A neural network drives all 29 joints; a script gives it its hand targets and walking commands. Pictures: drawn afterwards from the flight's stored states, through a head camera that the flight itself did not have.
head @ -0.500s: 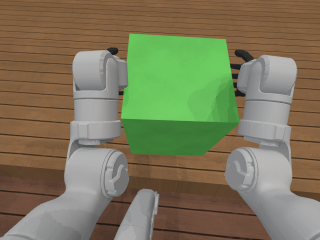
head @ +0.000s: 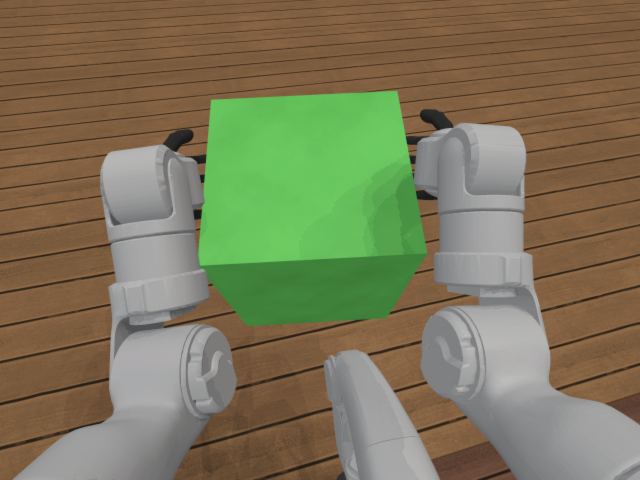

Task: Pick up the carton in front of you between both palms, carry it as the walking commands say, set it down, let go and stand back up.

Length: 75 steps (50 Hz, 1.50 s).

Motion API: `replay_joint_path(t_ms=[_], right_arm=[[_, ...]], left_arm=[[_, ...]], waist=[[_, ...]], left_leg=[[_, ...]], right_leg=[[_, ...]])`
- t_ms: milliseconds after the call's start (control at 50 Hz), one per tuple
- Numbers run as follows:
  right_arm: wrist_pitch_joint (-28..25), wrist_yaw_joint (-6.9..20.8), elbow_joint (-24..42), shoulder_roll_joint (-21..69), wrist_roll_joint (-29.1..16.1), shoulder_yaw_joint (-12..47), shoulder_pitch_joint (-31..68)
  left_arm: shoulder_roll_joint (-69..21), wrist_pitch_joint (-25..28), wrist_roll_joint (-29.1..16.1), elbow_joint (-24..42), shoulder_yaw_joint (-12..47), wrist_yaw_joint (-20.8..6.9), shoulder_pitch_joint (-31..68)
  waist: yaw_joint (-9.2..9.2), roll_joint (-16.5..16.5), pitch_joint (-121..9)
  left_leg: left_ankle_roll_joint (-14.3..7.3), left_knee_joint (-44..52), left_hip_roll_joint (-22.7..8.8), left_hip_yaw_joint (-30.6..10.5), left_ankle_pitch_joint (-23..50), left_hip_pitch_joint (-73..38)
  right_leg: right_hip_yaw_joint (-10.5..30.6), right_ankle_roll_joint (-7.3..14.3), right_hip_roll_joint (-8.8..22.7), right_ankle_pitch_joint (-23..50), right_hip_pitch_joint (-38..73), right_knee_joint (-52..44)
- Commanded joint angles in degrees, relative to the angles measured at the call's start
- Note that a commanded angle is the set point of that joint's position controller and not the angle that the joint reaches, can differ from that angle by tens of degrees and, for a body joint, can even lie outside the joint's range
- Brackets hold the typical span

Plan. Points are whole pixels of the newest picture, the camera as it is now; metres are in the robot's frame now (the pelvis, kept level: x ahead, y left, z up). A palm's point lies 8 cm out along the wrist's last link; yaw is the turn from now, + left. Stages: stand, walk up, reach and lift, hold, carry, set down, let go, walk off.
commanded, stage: carry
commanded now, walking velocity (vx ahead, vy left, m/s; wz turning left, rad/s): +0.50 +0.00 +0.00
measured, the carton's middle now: (311, 225) +0.41 -0.04 +0.07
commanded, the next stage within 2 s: none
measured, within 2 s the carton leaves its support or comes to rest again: neither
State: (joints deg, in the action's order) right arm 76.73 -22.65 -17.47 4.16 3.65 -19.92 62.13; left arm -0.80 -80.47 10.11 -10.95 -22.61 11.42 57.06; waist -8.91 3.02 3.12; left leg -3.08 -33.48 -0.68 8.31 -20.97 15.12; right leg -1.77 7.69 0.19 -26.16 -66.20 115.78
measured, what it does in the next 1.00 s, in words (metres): climbs: right foot 0.17 m higher, then left foot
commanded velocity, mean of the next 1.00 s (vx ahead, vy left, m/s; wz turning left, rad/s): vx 0.50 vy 0.00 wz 0.00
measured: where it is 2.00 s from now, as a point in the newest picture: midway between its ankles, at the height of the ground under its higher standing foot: (259, 177)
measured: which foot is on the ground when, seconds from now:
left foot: down 0.00-0.18, up 0.20-0.60, down 0.62-1.00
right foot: up 0.00-0.16, down 0.18-0.62, up 0.64-1.00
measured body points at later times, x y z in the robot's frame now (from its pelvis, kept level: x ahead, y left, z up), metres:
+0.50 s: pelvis +0.32 -0.02 +0.16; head +0.36 -0.01 +0.61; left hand +0.70 +0.17 +0.36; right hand +0.75 -0.12 +0.34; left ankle +0.43 +0.10 -0.48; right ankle +0.35 -0.12 -0.55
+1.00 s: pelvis +0.59 +0.00 +0.18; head +0.61 +0.01 +0.63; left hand +0.97 +0.14 +0.30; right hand +0.97 -0.15 +0.31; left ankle +0.53 +0.11 -0.55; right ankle +0.71 -0.11 -0.54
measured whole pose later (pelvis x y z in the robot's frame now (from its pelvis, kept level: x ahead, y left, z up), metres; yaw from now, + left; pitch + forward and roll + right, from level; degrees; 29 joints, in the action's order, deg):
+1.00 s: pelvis +0.59 +0.00 +0.18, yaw -1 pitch +5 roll +1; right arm 73.9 -17.6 -22.7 4.1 7.1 -18.3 52.0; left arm -1.5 -76.1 7.0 -19.8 -16.9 13.4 49.0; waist -0.7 1.4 -3.5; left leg -0.4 -25.0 -1.7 7.5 -17.6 12.0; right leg -6.3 0.5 3.0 -7.2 -30.2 28.8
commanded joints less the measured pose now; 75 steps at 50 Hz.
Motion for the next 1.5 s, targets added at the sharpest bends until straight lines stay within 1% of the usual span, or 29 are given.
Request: replay_joint_path(t_ms=[0, 60, 120, 140, 160, 180, 200, 220, 300, 360, 440, 580, 600, 620, 640, 660, 720, 800, 980, 1020, 1040, 1060, 1120, 1260, 1340, 1360, 1400, 1420, 1480], right_arm=[[2.3, 31.9, 1.1, 64.1, -26.8, 24.5, 42.4], [3.0, 32.7, -0.7, 61.3, -26.2, 23.9, 42.3], [3.8, 33.2, -4.3, 58.4, -23.6, 19.7, 41.0], [3.8, 33.2, -5.6, 57.7, -22.3, 19.0, 40.5], [3.4, 33.2, -6.5, 57.6, -21.3, 18.0, 39.9], [2.9, 33.1, -6.0, 57.1, -20.0, 17.1, 39.2], [2.0, 33.0, -4.0, 57.9, -19.7, 16.1, 39.3], [1.8, 32.4, -4.0, 55.1, -18.5, 16.2, 38.4], [0.9, 29.9, 5.6, 52.6, -18.9, 18.3, 45.5], [0.7, 27.9, 10.2, 49.9, -18.8, 20.8, 48.0], [2.6, 26.2, 7.2, 49.2, -17.7, 21.8, 44.5], [3.9, 29.3, -8.4, 56.1, -20.7, 19.4, 40.0], [3.5, 29.9, -11.4, 57.3, -20.9, 17.9, 38.2], [2.9, 30.3, -13.2, 56.0, -20.6, 15.9, 37.2], [1.9, 30.4, -14.8, 55.1, -19.6, 14.5, 37.1], [1.2, 30.6, -14.1, 55.2, -19.9, 14.0, 36.2], [-0.2, 31.3, -7.6, 58.4, -23.1, 15.7, 40.7], [-1.8, 32.3, -6.6, 63.4, -24.5, 17.1, 39.7], [-4.0, 30.5, -1.1, 65.2, -22.9, 23.6, 31.9], [-4.1, 30.1, -0.8, 64.9, -22.1, 25.4, 27.1], [-3.7, 30.2, -0.2, 66.1, -22.2, 25.6, 27.7], [-3.6, 30.4, 0.4, 66.7, -22.1, 26.9, 27.1], [-4.2, 30.5, 4.0, 69.7, -22.8, 30.5, 23.4], [-5.8, 28.7, 21.4, 70.1, -21.7, 39.4, 11.5], [-5.0, 29.7, 25.2, 68.1, -20.7, 45.8, -0.6], [-5.0, 30.3, 24.2, 67.7, -20.6, 46.9, -4.3], [-5.2, 31.1, 21.5, 64.3, -18.1, 47.2, -9.8], [-5.2, 31.4, 20.9, 64.1, -17.7, 47.0, -13.1], [-5.6, 32.7, 21.5, 66.9, -19.7, 46.8, -14.1]], left_arm=[[-57.0, 2.5, -23.4, 3.7, 29.9, -12.7, 49.6], [-57.0, 1.2, -23.9, -0.7, 30.4, -12.9, 48.2], [-62.0, 0.7, -27.9, -5.5, 30.6, -13.5, 47.1], [-63.2, 0.8, -29.4, -5.6, 30.7, -13.7, 47.8], [-64.5, 1.1, -31.1, -4.3, 30.9, -14.1, 49.3], [-65.9, 1.9, -32.9, -2.5, 30.9, -14.8, 51.3], [-66.3, 2.9, -33.4, -0.2, 31.4, -15.5, 53.1], [-68.0, 3.1, -35.2, -1.1, 30.7, -16.2, 51.7], [-71.0, 3.3, -37.8, 3.7, 31.9, -17.5, 57.8], [-71.9, 2.1, -38.5, 1.7, 31.0, -18.0, 56.5], [-69.3, 0.0, -35.9, -4.5, 28.2, -18.0, 53.7], [-62.3, 0.3, -28.0, -15.8, 19.8, -18.7, 43.8], [-61.2, 0.8, -27.1, -17.2, 18.8, -18.8, 43.3], [-60.7, 1.2, -26.5, -18.5, 17.5, -19.0, 42.5], [-61.2, 1.6, -26.0, -19.1, 16.5, -19.0, 44.0], [-61.4, 2.2, -25.6, -18.3, 16.7, -18.9, 44.7], [-62.4, 3.6, -26.9, -13.8, 17.8, -17.9, 46.4], [-64.9, 5.7, -27.7, -8.4, 21.1, -16.7, 45.8], [-69.8, 8.1, -32.0, 0.0, 30.9, -16.7, 43.4], [-70.0, 8.1, -31.5, -2.2, 30.9, -17.6, 37.7], [-68.2, 8.4, -29.6, -2.8, 30.4, -17.5, 35.2], [-68.6, 8.6, -28.7, -3.9, 30.2, -17.6, 32.1], [-69.9, 8.7, -27.9, 2.1, 31.0, -18.2, 28.5], [-68.9, 9.0, -26.8, 20.2, 40.5, -18.2, 18.8], [-67.9, 8.8, -24.7, 21.8, 47.3, -19.0, 4.9], [-67.6, 8.9, -24.3, 21.6, 48.8, -19.4, 2.3], [-69.3, 8.1, -26.3, 20.8, 51.4, -20.7, 0.2], [-69.5, 8.1, -26.8, 20.0, 52.6, -21.3, -1.2], [-69.8, 9.0, -29.0, 19.1, 53.1, -22.3, -2.1]], waist=[[1.16, -4.1, -30.0], [3.78, -9.0, -23.0], [9.80, -20.5, -32.7], [13.84, -24.2, -37.6], [17.53, -25.1, -41.6], [18.28, -20.9, -45.3], [16.45, 3.2, -52.3], [16.25, 6.3, -55.1], [13.54, -1.4, -38.6], [13.58, -4.5, -35.8], [12.47, 1.7, -36.3], [10.49, 4.8, -34.4], [8.18, 3.5, -36.1], [6.86, -5.1, -39.0], [5.70, -21.5, -37.7], [5.49, -17.1, -36.2], [5.58, -5.9, -32.1], [6.73, -11.8, -32.3], [8.47, -10.9, -34.6], [9.73, -4.0, -40.4], [10.50, 10.2, -43.9], [11.08, 15.6, -41.5], [11.32, 3.0, -38.3], [10.13, 8.5, -35.4], [9.51, 4.2, -34.8], [8.90, 1.9, -35.8], [6.96, -20.2, -37.0], [6.93, -21.9, -34.3], [7.12, -7.5, -29.2]], left_leg=[[-10.5, 12.7, -16.8, -23.8, 19.5, -42.6], [-9.3, 30.0, -10.8, -10.1, 24.1, -17.1], [-7.7, 15.8, -9.2, 0.9, 96.0, -13.1], [-5.3, 5.5, -10.2, 1.7, 105.6, -18.5], [-3.0, -6.3, -10.0, 2.9, 104.3, -21.3], [-1.3, -20.4, -7.7, -1.8, 81.7, -12.3], [3.1, -52.1, 5.4, -6.0, 21.6, 11.8], [1.5, -74.4, 7.9, -18.4, 9.1, 16.9], [-4.0, -70.5, 0.5, -18.8, 2.3, 34.7], [-3.9, -58.2, -0.7, -16.1, -10.0, 34.9], [-2.3, -34.7, -5.2, -10.5, 8.6, 30.2], [0.2, 9.2, 3.2, 2.8, 18.0, 1.8], [-0.8, 7.2, -1.6, -1.5, 18.0, -8.7], [-4.7, 5.2, -14.1, -21.0, 22.1, -20.1], [-12.3, 8.5, -20.2, -38.0, 28.6, -29.4], [-13.5, 9.3, -20.9, -39.7, 24.4, -30.0], [-9.8, 11.6, -18.5, -31.9, 18.3, -20.7], [-8.0, 16.5, -15.5, -20.9, 13.8, -16.7], [-2.2, 8.2, -11.0, -5.0, 23.6, -16.0], [2.6, -7.7, -7.6, -1.8, 20.0, -4.1], [4.7, -18.7, -1.4, -1.0, 9.7, 13.4], [4.7, -24.7, 1.3, -3.9, -8.3, 26.2], [4.3, -23.9, -3.3, -7.4, -6.6, 30.5], [4.9, 0.9, -0.5, -0.5, 7.9, 15.0], [3.8, 15.3, 0.7, 4.0, 18.6, -4.9], [2.3, 13.4, -2.5, 1.3, 18.4, -15.6], [-8.8, 12.5, -20.0, -28.3, 21.2, -35.0], [-11.9, 12.8, -22.9, -32.9, 28.5, -37.8], [-8.3, 15.4, -21.6, -24.5, 28.6, -31.1]], right_leg=[[2.4, 0.7, 4.5, -8.2, -27.7, 3.9], [-8.7, 0.1, 5.4, -0.8, 0.5, -26.6], [-18.4, 3.4, -4.6, 10.1, 31.8, -44.3], [-17.8, 2.8, -6.2, 11.9, 37.0, -52.3], [-16.9, 1.4, -7.7, 15.6, 46.7, -65.8], [-4.4, 1.3, -5.2, 15.0, 60.9, -74.5], [38.2, 15.5, 16.6, 27.3, 76.4, -83.5], [48.1, 19.8, 16.6, 35.4, 74.8, -86.2], [30.4, 9.4, 12.2, 16.0, 66.6, -83.1], [24.8, 9.3, 15.1, 15.0, 63.4, -85.8], [13.1, 7.1, 14.2, 25.3, 61.8, -88.3], [-2.8, -1.7, 7.5, 38.8, 61.4, -77.8], [-3.7, -4.1, 6.9, 32.6, 54.6, -71.0], [-4.6, -6.9, 4.3, 16.0, 40.9, -58.9], [-3.3, -8.7, -2.6, -3.4, 22.7, -48.5], [0.4, -7.2, -1.0, -6.6, 16.4, -43.0], [3.4, -6.5, 2.9, 2.2, 16.7, -45.9], [0.8, -7.6, 3.9, 8.9, 23.3, -57.9], [-8.5, -6.7, 0.9, 22.6, 50.2, -95.6], [3.4, -2.9, 11.6, 21.2, 71.8, -95.1], [21.5, 4.0, 20.8, 21.9, 85.8, -93.8], [28.7, 6.8, 22.9, 28.5, 90.8, -95.4], [18.6, 3.2, 21.6, 38.2, 88.5, -94.5], [0.6, -1.1, 14.9, 40.5, 79.0, -96.2], [-6.5, -4.0, 11.3, 35.4, 69.0, -86.6], [-7.6, -5.8, 10.0, 33.7, 60.7, -80.7], [-7.1, -9.7, 1.7, 8.4, 32.9, -60.8], [-3.9, -8.9, 0.9, -6.4, 22.1, -54.8], [-0.1, -7.8, 5.0, -3.8, 19.1, -58.3]])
